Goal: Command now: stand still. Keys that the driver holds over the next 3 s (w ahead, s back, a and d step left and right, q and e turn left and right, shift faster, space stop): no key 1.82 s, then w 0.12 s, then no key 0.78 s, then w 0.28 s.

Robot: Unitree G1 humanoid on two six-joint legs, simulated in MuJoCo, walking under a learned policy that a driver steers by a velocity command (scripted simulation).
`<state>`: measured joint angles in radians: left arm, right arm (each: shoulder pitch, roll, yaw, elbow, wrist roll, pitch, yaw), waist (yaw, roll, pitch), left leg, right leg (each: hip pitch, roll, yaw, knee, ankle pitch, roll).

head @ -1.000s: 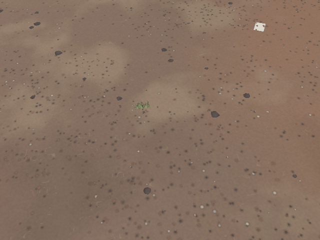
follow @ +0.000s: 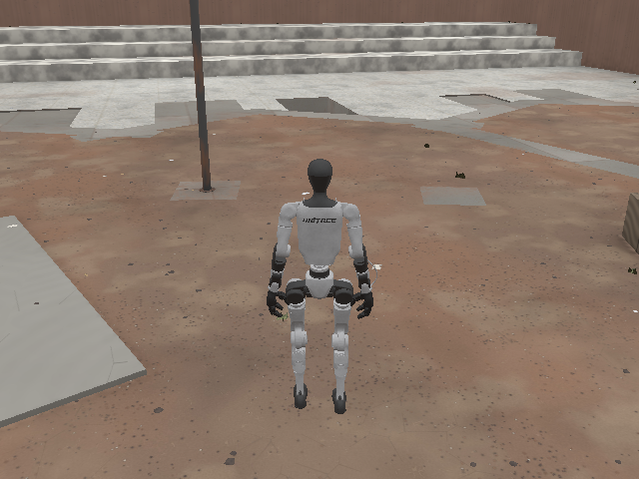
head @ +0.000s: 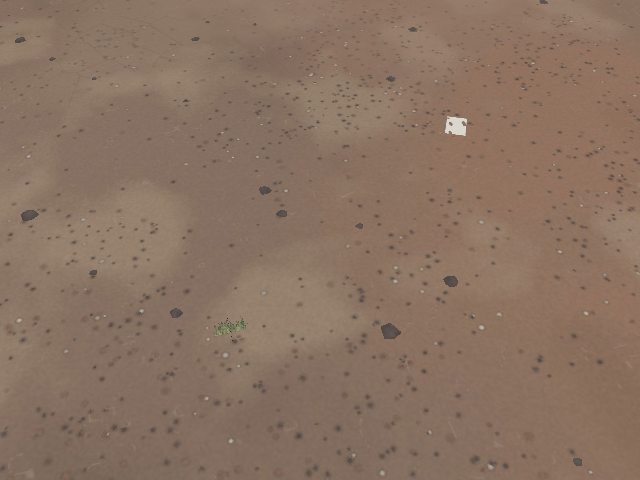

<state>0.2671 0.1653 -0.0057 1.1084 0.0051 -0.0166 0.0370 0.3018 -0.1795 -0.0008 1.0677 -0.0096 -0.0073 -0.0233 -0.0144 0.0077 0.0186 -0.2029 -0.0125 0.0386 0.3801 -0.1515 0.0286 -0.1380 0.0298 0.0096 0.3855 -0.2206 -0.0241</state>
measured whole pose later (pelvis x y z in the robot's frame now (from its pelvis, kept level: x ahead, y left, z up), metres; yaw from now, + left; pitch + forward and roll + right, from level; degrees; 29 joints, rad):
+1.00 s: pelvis +0.02 -0.01 +0.00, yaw +0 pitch -1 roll +0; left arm 0.34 0.12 -0.02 1.16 0.01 -0.02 0.05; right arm 0.32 -0.13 0.01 1.17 -0.01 0.00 -0.04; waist -0.01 0.00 0.02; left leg -0.19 -0.01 0.02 0.40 -0.19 0.01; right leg -0.11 0.04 0.00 0.38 -0.25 -0.04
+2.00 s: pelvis +0.05 -0.01 -0.01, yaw +1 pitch -1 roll -1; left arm 0.42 0.13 0.01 1.14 0.01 -0.02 0.04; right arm 0.36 -0.13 0.00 1.15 -0.03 -0.01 -0.03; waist 0.01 0.00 0.00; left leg -0.25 0.00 0.05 0.62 -0.38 0.05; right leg -0.09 0.05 0.00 0.43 -0.33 -0.06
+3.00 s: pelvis +0.11 +0.02 -0.01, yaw +0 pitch -1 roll -1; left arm 0.53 0.15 0.03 1.17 0.03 -0.04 0.03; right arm 0.33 -0.15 -0.04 1.06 -0.02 -0.04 0.01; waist 0.04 -0.03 0.02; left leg -0.33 0.00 0.08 0.76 -0.45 0.08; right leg 0.02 0.00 0.01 0.40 -0.41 -0.02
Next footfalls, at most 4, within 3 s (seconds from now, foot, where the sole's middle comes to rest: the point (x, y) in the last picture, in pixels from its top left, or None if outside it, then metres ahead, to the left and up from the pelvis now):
none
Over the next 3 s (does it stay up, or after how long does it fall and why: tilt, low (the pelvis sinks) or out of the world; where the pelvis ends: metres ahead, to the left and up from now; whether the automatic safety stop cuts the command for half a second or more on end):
stays up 0.11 0.02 -0.01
